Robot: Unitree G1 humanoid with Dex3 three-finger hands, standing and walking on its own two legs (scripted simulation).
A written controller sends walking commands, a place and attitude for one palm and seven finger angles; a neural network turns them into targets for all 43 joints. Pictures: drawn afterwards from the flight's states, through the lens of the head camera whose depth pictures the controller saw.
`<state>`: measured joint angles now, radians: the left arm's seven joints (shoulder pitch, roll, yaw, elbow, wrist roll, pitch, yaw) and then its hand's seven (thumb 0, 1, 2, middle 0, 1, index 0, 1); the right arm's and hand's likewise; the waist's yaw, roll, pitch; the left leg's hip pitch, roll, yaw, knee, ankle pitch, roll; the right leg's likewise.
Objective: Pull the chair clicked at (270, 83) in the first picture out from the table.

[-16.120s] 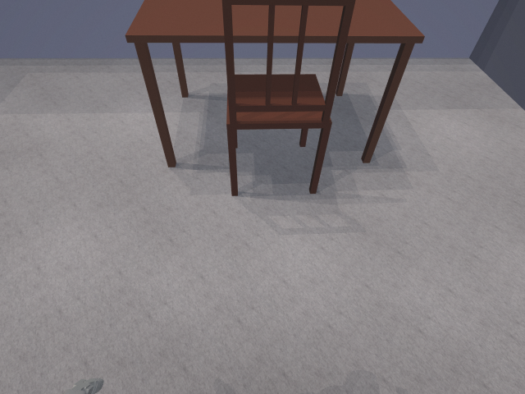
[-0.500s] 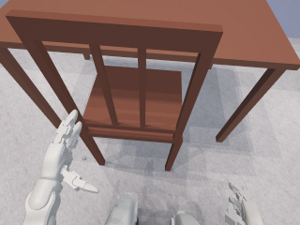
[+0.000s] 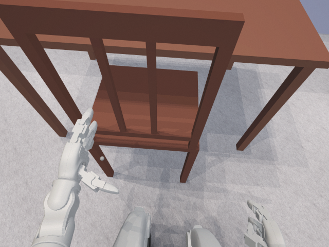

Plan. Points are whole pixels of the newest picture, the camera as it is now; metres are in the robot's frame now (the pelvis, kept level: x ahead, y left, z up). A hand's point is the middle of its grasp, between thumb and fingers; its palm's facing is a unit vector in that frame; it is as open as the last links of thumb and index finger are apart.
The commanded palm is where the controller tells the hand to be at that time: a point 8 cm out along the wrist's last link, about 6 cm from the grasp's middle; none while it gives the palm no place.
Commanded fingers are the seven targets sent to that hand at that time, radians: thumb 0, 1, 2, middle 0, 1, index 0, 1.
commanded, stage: aim the fingers beside a spindle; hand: left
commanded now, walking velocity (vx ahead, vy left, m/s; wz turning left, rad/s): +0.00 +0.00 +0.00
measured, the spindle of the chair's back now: (113, 96) +0.48 +0.16 +0.05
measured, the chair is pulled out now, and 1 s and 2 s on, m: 0.00 0.00 0.00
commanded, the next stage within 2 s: push the fingers through the gap in 0.92 s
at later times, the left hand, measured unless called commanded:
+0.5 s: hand (105, 157) +0.32 +0.16 +0.01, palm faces -0.04 -1.00 -0.06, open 16.9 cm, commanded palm +0.31 +0.20 +0.01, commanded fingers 0.00 -0.50 0.30 -0.06 -0.08 -0.06 -0.08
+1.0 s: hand (109, 156) +0.32 +0.15 +0.01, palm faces -0.05 -1.00 -0.06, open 16.9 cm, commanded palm +0.31 +0.20 +0.01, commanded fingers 0.00 -0.50 0.30 -0.06 -0.08 -0.06 -0.08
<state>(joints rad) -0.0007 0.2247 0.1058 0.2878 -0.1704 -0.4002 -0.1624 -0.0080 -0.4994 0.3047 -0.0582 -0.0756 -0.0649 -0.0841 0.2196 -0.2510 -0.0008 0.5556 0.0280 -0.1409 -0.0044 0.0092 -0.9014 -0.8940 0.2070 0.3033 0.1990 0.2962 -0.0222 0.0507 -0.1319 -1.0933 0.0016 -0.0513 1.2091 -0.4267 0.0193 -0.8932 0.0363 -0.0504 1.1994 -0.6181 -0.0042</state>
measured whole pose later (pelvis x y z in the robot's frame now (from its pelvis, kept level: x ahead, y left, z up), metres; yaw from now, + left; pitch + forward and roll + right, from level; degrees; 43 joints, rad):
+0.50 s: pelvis +0.00 +0.00 -0.01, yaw +0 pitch +19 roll -4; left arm -0.06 0.22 0.10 0.34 -0.16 -0.42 -0.14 -0.01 -0.50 0.30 -0.06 -0.08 -0.06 -0.08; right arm 0.22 -0.25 0.00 0.56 0.02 -0.10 0.00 0.01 -0.90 -0.89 0.21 0.30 0.20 0.30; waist -0.02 0.06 -0.13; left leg -1.15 0.00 -0.05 1.25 -0.43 0.02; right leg -0.95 0.04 -0.05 1.24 -0.63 -0.01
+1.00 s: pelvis +0.00 +0.00 -0.01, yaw +0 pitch +20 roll -4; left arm -0.04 0.21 0.08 0.32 -0.16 -0.43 -0.14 -0.01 -0.50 0.30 -0.06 -0.08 -0.06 -0.08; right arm 0.21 -0.26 -0.01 0.56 0.02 -0.10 0.01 0.01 -0.90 -0.89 0.21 0.30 0.20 0.30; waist -0.02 0.06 -0.14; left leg -1.15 0.00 -0.05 1.25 -0.45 0.02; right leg -0.95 0.04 -0.05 1.24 -0.64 -0.01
